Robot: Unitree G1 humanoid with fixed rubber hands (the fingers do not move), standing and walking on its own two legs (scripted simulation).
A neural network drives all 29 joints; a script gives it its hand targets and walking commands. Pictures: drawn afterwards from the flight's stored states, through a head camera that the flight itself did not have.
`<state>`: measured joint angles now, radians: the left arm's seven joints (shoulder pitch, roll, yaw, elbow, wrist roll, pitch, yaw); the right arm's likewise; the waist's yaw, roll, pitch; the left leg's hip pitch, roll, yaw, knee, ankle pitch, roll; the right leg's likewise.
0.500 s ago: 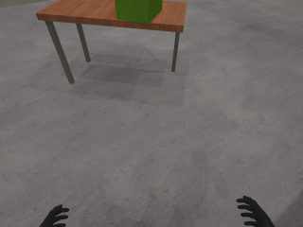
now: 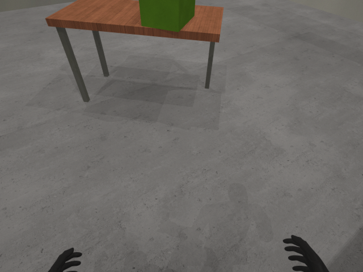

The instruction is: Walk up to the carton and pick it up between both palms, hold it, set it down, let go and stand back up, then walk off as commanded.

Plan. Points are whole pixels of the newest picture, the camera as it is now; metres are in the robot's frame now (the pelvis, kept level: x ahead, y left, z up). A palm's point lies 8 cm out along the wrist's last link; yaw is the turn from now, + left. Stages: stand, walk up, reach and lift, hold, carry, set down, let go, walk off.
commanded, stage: stand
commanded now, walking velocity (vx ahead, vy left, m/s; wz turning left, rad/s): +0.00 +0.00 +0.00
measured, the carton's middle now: (169, 6) +1.62 +0.05 +0.04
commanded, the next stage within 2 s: walk up in 0.68 s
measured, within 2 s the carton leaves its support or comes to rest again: neither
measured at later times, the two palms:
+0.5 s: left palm out of the picture +0.13 +0.28 -0.08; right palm out of the picture +0.14 -0.29 -0.06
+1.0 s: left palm out of the picture +0.10 +0.32 -0.08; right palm out of the picture +0.15 -0.29 -0.05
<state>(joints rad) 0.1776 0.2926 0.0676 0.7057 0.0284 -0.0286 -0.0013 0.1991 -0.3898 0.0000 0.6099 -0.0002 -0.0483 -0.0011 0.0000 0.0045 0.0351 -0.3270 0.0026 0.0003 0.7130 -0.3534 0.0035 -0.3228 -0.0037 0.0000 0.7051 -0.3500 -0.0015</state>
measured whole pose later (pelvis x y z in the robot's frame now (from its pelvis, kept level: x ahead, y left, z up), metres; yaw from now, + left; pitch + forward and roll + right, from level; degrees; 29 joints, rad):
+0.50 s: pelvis -0.01 +0.00 +0.01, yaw +0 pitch -1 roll +0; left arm 0.17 0.29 0.07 0.74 0.03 -0.03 -0.01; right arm 0.20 -0.39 0.00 0.64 0.00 -0.05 0.00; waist 0.00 0.00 0.02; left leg -0.33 0.00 0.00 0.67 -0.31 0.00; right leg -0.32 0.00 0.00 0.65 -0.31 0.00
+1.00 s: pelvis +0.00 +0.01 +0.01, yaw +0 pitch +0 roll -1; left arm 0.28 0.37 0.08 0.76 0.02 -0.08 -0.03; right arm 0.21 -0.44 0.00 0.66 0.00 -0.05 0.07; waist 0.00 0.00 -0.02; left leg -0.39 0.00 0.00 0.79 -0.45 0.02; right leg -0.31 -0.01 0.00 0.62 -0.33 -0.05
